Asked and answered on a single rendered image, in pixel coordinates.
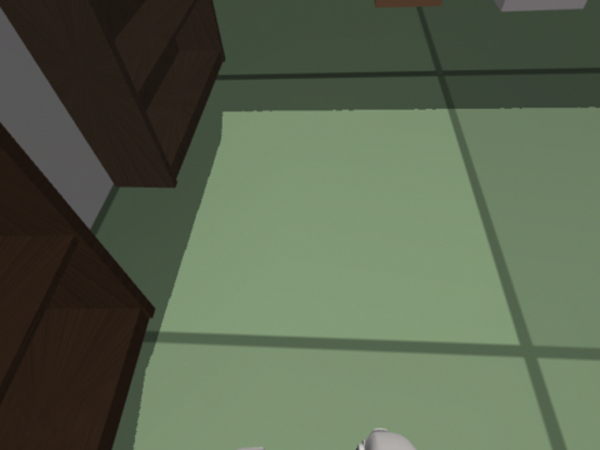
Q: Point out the bookshelf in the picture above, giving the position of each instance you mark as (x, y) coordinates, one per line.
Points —
(72, 322)
(134, 75)

